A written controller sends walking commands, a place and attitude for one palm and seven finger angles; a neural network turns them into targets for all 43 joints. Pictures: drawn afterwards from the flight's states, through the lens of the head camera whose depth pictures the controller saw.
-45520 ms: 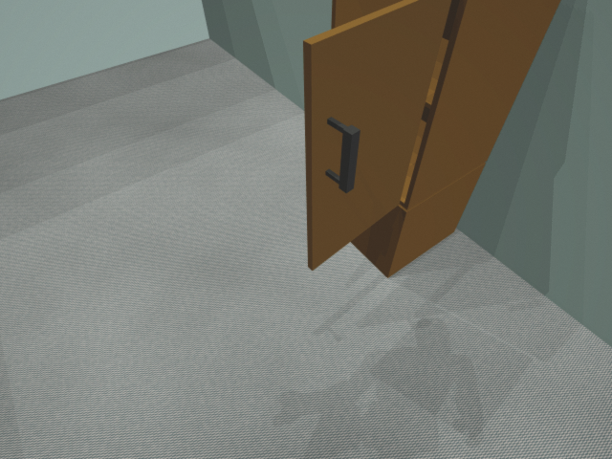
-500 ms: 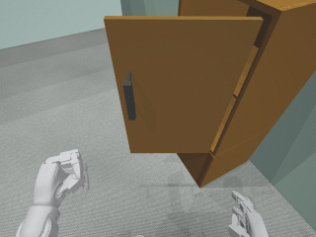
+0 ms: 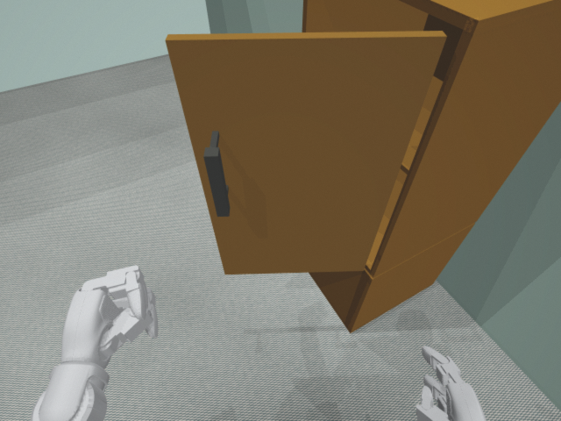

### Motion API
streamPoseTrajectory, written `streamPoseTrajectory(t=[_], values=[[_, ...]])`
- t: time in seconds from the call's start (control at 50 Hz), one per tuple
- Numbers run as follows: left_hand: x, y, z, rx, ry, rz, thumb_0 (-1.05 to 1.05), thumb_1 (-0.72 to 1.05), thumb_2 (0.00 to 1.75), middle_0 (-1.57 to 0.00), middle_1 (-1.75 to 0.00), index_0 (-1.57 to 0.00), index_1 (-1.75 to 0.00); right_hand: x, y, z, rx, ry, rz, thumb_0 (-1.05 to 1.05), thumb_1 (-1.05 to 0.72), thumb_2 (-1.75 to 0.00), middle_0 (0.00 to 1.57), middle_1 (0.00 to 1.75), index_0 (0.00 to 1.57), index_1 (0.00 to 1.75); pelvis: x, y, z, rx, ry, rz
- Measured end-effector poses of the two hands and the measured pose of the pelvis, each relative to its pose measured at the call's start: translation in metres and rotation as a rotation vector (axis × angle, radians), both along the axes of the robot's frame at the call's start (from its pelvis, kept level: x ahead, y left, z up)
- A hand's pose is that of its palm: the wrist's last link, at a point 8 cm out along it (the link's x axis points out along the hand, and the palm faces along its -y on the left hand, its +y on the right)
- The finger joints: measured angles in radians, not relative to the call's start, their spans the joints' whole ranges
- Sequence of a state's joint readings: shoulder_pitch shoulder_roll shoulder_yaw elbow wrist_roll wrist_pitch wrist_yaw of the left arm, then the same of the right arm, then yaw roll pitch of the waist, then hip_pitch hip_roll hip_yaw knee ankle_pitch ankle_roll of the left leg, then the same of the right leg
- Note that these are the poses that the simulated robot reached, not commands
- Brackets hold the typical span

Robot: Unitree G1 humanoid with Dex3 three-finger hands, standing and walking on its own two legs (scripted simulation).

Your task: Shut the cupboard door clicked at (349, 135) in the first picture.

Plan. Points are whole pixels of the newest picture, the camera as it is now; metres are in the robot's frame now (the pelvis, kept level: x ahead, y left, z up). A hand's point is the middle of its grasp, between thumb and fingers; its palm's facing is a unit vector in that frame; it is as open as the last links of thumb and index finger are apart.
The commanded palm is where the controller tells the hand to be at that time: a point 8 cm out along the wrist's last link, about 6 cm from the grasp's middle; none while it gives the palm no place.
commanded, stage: bring the fist close to the handle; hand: left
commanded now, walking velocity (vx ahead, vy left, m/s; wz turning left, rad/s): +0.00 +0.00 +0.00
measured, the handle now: (219, 175) +0.48 +0.14 +0.08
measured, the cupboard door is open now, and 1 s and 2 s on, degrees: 63 63 62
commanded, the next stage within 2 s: push the door shut along its arc in 1.44 s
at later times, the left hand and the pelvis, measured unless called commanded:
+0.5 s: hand (191, 269) +0.29 +0.15 +0.08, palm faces +0.08 -1.00 -0.02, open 3.1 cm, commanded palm +0.27 +0.19 +0.08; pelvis +0.00 -0.01 +0.00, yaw -1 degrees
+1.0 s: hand (234, 234) +0.35 +0.10 +0.08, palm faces +0.06 -1.00 -0.01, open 3.1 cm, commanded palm +0.33 +0.15 +0.08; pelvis +0.00 -0.01 +0.00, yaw -1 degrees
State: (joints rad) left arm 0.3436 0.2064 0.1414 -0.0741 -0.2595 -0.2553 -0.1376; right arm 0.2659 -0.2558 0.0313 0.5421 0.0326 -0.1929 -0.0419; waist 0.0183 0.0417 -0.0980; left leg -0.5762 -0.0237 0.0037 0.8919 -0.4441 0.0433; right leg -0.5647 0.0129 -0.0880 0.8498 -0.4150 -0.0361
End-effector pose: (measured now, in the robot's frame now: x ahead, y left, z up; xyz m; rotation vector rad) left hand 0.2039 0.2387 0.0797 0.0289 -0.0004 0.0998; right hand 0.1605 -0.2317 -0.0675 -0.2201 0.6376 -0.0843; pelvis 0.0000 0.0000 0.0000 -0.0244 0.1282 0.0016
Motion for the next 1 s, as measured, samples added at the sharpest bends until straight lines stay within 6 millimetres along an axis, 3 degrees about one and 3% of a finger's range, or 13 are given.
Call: streamPoseTrajectory(t=[0.16,0.44,0.82,1.0], values=[[0.006,-0.008,0.002,0.0,-0.012,-0.003,0.02,0.9,0.9,-1.3,-1.5,-1.3,-1.5,0.003,0.0,-0.001,0.012,-0.012,0.01,0.01,-0.9,-0.9,0.2,0.3,0.2,0.3,-0.001,-0.004,-0.001,0.001,-0.001,0.006],[0.056,-0.036,0.003,-0.007,-0.014,-0.026,0.02,0.9,0.9,-1.3,-1.5,-1.3,-1.5,-0.01,-0.008,-0.009,0.025,0.048,-0.021,0.01,-0.9,-0.9,0.2,0.3,0.2,0.3,0.0,-0.008,0.002,0.014,0.004,-0.01],[0.11,-0.071,0.0,-0.012,-0.015,-0.032,0.02,0.9,0.9,-1.3,-1.5,-1.3,-1.5,-0.023,-0.016,-0.019,0.029,0.145,-0.053,0.01,-0.91,-0.9,0.2,0.3,0.2,0.3,0.003,-0.01,0.003,0.023,0.016,-0.023],[0.125,-0.088,0.003,-0.016,-0.023,-0.038,0.02,0.9,0.9,-1.3,-1.5,-1.3,-1.5,-0.031,-0.017,-0.023,0.04,0.183,-0.06,0.01,-0.91,-0.9,0.2,0.3,0.2,0.3,0.002,-0.011,0.003,0.024,0.018,-0.023]])
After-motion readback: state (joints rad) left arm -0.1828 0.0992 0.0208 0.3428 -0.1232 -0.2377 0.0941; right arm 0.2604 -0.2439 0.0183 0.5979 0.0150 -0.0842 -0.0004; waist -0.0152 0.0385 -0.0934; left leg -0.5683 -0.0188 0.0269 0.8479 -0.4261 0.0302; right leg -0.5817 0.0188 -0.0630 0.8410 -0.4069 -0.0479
